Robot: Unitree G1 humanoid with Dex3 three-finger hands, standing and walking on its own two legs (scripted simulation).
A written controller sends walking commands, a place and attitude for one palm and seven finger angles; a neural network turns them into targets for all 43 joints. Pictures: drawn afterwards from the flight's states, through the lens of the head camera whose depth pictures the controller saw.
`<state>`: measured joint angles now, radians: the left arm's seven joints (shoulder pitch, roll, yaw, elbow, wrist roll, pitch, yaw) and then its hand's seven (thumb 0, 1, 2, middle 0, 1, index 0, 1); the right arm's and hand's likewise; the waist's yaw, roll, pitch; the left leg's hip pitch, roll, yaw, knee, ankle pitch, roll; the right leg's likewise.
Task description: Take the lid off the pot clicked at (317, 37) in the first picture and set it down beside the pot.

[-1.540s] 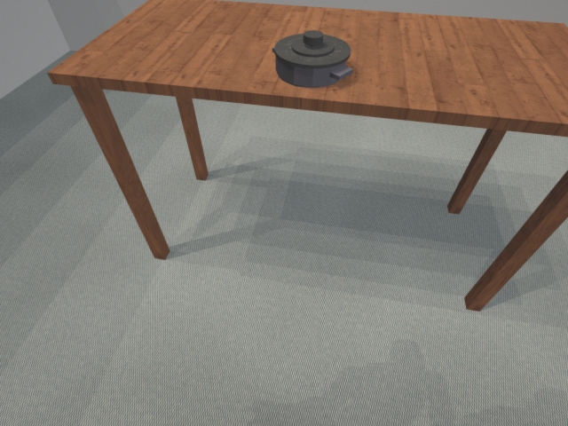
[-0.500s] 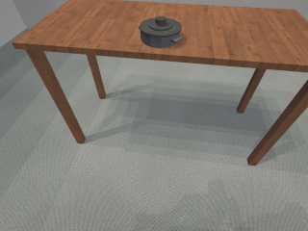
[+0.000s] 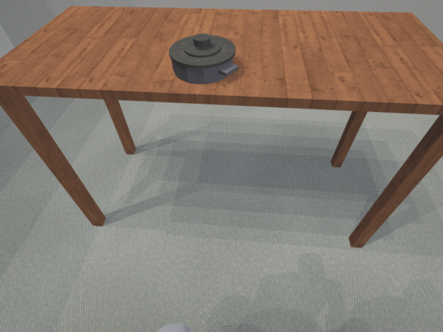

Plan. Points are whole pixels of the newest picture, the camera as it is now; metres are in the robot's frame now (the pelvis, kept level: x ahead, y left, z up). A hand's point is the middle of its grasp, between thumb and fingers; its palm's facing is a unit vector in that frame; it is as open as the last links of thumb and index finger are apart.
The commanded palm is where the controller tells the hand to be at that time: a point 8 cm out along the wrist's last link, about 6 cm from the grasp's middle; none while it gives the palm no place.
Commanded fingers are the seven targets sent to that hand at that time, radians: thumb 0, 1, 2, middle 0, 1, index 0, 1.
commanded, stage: take the last steps up to it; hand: left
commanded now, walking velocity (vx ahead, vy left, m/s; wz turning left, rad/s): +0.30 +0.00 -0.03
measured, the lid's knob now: (201, 40) +0.78 +0.12 +0.16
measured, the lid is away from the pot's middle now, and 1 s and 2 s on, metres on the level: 0.00 0.00 0.00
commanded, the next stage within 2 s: come to a stop and stand still in 0.58 s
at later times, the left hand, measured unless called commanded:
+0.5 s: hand (142, 304) +0.20 +0.20 -0.17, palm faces +0.07 -0.98 -0.18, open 7.4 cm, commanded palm none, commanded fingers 0.00 0.90 0.90 -0.20 -0.30 -0.20 -0.30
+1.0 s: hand (161, 260) +0.30 +0.18 -0.17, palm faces +0.06 -0.97 -0.23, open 7.3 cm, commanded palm none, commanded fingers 0.00 0.90 0.90 -0.20 -0.30 -0.20 -0.30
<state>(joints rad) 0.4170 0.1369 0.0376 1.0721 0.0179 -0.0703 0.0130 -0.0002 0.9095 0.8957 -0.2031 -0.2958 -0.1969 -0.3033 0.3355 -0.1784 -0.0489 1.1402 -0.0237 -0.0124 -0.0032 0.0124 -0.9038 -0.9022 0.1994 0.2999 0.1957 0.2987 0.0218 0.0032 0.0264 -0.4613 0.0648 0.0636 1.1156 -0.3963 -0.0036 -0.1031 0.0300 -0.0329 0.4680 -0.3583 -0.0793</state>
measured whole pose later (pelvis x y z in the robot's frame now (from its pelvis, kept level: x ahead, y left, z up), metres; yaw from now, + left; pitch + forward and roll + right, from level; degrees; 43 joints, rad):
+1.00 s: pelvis +0.29 +0.00 +0.00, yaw -1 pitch -1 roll +1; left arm 0.28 0.14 0.05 1.00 0.03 0.00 0.05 0.00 0.92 0.90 -0.21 -0.30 -0.20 -0.30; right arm 0.16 -0.18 -0.06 1.00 -0.01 0.05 -0.02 0.01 -0.91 -0.90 0.20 0.30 0.19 0.30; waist 0.03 0.00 0.10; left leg -0.46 0.00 0.03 0.89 -0.42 -0.06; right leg -0.23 -0.07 -0.07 0.51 -0.26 0.00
